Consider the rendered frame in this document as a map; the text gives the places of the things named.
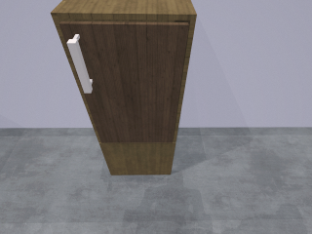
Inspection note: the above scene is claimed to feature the handle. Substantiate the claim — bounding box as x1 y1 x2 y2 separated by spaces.
66 34 93 94

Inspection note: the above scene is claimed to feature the cupboard door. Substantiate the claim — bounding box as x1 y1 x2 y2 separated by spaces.
59 20 189 143

